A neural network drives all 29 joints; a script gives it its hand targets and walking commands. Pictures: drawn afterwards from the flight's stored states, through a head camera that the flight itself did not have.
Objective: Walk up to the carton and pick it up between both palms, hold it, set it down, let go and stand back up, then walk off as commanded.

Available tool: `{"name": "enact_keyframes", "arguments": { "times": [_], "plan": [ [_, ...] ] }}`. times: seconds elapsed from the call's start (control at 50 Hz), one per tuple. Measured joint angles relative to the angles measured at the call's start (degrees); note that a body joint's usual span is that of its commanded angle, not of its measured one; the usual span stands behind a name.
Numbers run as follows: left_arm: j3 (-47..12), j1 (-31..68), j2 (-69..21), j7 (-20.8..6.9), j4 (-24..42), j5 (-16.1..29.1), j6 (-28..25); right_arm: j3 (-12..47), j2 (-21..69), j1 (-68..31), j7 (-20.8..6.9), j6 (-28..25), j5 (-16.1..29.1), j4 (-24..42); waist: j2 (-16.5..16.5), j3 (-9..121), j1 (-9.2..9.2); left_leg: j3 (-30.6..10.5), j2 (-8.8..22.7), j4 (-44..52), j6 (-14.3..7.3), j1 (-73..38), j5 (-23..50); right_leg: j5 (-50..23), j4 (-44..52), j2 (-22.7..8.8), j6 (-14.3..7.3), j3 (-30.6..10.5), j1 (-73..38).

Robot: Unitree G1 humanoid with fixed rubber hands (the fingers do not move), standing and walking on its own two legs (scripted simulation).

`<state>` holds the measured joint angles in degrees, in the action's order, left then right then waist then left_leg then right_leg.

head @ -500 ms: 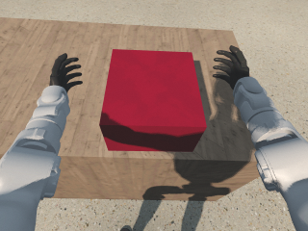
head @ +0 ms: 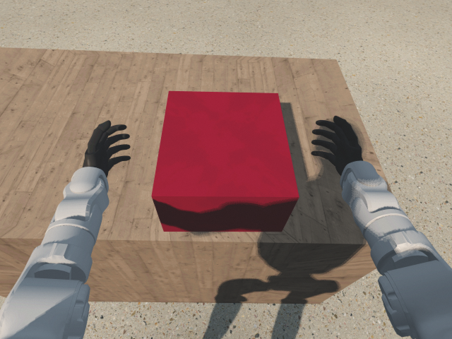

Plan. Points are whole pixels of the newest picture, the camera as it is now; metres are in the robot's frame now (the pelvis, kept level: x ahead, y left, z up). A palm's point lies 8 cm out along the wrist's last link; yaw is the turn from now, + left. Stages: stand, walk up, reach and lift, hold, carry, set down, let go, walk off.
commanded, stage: set down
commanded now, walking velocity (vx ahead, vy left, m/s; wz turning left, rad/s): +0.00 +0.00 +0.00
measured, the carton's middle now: (223, 159) +0.52 +0.04 -0.03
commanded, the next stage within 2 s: none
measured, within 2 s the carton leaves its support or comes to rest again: neither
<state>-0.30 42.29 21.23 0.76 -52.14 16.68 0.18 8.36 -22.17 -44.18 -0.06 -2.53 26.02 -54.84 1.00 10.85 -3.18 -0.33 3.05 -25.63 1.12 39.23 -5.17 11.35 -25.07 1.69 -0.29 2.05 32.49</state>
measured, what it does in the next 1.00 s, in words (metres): stands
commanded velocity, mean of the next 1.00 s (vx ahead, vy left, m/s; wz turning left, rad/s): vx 0.00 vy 0.00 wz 0.00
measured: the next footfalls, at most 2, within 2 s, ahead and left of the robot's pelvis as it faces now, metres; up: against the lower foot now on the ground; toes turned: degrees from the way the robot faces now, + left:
none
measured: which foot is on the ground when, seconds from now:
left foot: down 0.00-1.00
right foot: down 0.00-1.00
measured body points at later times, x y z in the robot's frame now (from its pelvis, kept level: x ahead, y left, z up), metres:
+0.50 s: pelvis +0.02 -0.01 +0.01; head +0.05 +0.01 +0.46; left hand +0.36 +0.27 +0.04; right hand +0.41 -0.19 +0.05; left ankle +0.06 +0.13 -0.73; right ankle -0.01 -0.12 -0.73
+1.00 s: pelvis +0.02 -0.02 +0.01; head +0.03 +0.00 +0.46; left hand +0.28 +0.25 +0.00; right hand +0.31 -0.20 +0.01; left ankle +0.06 +0.13 -0.73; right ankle -0.01 -0.12 -0.73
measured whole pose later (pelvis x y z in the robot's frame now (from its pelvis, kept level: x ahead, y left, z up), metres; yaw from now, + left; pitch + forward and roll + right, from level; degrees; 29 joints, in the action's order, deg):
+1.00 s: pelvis +0.02 -0.02 +0.01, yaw +1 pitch +2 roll +0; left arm 3.3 3.2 17.0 -2.4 -33.9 12.6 -13.1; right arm 7.0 -10.9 -3.1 3.3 -17.2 18.0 -35.3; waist 3.1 1.8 -3.0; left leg -0.4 2.6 -22.6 2.7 16.6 -8.3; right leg 16.1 -24.7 1.3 -2.1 2.3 10.9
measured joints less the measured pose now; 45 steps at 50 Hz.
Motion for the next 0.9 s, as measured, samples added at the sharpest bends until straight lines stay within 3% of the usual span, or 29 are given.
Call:
{"name": "enact_keyframes", "arguments": {
  "times": [0.1, 0.28, 0.42, 0.7, 0.9],
  "plan": [
    [1.5, -3.8, -0.7, -0.2, 2.1, -0.2, -0.6, -0.4, 0.8, 4.6, 0.4, -0.2, -1.2, 4.1, -0.5, -0.8, -0.73, 0.7, -0.2, 0.6, -0.2, -3.0, -0.2, 0.4, 0.0, -0.2, 0.1, -0.6, -2.5],
    [0.3, -6.9, 0.7, -0.7, 2.6, 0.8, -1.6, -2.3, 2.9, 8.0, 1.0, 0.0, -3.0, 5.3, -0.3, -2.4, -0.69, -0.1, -0.7, 1.5, 0.2, -7.6, -0.6, 1.5, 0.1, -0.6, -0.3, 0.2, -7.1],
    [1.5, -12.3, -0.2, -2.0, 5.1, -1.5, -3.4, -2.9, 4.5, 12.9, 1.6, -3.1, -4.2, 5.9, 0.6, -3.8, -0.43, -0.5, -0.6, 2.4, 0.6, -11.4, -1.0, 1.8, 1.5, -0.5, -0.7, 0.7, -11.3],
    [3.2, -28.8, -3.2, -2.3, 15.8, -4.1, -7.9, -2.4, 7.5, 29.7, 2.4, -9.6, -5.8, 15.9, 1.5, -7.1, -0.13, -0.3, -0.2, 3.2, 1.3, -17.4, -2.2, 2.9, 2.3, -0.1, -1.3, 0.4, -17.2],
    [4.1, -35.9, -4.3, -3.1, 18.7, -4.6, -11.6, -1.0, 9.7, 37.9, 3.2, -13.2, -6.7, 19.9, 1.9, -9.0, -0.10, -0.1, -0.4, 3.7, 1.5, -21.5, -2.6, 4.0, 1.4, -0.3, -1.7, 0.2, -20.6]
  ]
}}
